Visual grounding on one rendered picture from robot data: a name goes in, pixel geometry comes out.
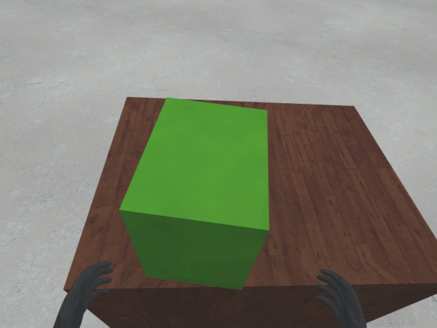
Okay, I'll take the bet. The carton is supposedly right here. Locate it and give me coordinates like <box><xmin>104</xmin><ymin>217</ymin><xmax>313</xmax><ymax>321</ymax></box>
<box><xmin>119</xmin><ymin>98</ymin><xmax>269</xmax><ymax>290</ymax></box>

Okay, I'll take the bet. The pedestal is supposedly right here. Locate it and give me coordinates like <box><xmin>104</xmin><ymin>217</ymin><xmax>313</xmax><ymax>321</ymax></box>
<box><xmin>64</xmin><ymin>97</ymin><xmax>437</xmax><ymax>328</ymax></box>

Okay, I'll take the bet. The right robot hand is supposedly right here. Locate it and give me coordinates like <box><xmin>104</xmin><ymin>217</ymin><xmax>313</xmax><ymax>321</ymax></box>
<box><xmin>315</xmin><ymin>269</ymin><xmax>367</xmax><ymax>328</ymax></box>

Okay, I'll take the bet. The left robot hand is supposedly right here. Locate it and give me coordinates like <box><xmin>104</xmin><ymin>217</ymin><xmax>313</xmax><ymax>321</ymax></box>
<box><xmin>53</xmin><ymin>261</ymin><xmax>113</xmax><ymax>328</ymax></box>

